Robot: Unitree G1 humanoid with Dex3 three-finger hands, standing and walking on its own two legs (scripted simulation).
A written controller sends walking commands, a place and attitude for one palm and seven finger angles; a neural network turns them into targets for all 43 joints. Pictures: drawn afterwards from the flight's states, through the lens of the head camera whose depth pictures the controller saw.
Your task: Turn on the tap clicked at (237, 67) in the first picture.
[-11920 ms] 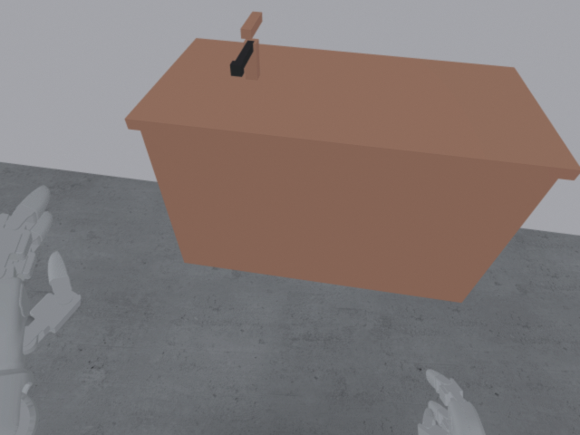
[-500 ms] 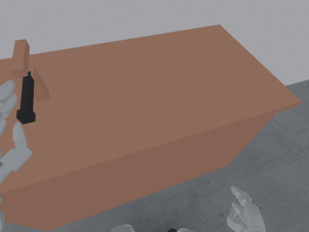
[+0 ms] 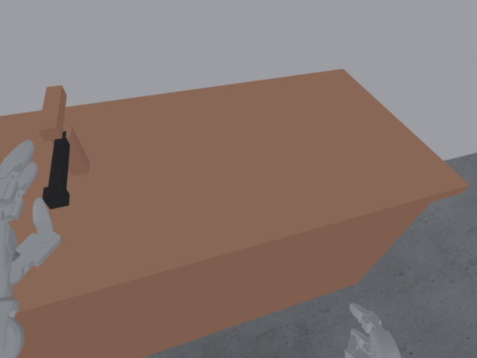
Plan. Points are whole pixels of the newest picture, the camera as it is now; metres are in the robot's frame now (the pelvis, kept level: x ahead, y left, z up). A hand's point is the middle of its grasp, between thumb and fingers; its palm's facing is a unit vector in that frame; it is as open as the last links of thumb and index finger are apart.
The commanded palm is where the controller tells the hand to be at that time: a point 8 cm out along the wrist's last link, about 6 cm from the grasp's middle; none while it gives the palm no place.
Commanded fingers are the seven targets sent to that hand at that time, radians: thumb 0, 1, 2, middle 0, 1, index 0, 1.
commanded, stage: come to a stop and stand still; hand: left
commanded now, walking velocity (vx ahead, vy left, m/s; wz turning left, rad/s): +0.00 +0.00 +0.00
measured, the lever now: (56, 196) +0.33 +0.33 +0.09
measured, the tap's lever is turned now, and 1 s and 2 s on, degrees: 0 0 0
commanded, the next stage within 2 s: look again from close up in 0.48 s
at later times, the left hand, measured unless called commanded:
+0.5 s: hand (58, 207) +0.26 +0.26 +0.16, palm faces +0.36 -0.85 -0.39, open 7.5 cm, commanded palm +0.20 +0.30 +0.18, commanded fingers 0.00 0.90 0.90 -0.20 -0.30 -0.20 -0.30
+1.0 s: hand (33, 222) +0.24 +0.29 +0.15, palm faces +0.34 -0.83 -0.45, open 7.5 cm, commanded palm +0.17 +0.31 +0.18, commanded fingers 0.00 0.90 0.90 -0.20 -0.30 -0.20 -0.30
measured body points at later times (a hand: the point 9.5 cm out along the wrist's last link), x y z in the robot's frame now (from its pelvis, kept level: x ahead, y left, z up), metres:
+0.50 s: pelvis +0.04 +0.02 +0.01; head +0.07 +0.03 +0.46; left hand +0.23 +0.31 +0.18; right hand +0.23 -0.20 -0.06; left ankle +0.02 +0.11 -0.73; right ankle +0.04 -0.11 -0.73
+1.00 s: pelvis +0.02 +0.02 +0.00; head +0.08 +0.06 +0.44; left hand +0.22 +0.33 +0.18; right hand +0.19 -0.22 -0.07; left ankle +0.02 +0.11 -0.73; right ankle +0.04 -0.11 -0.73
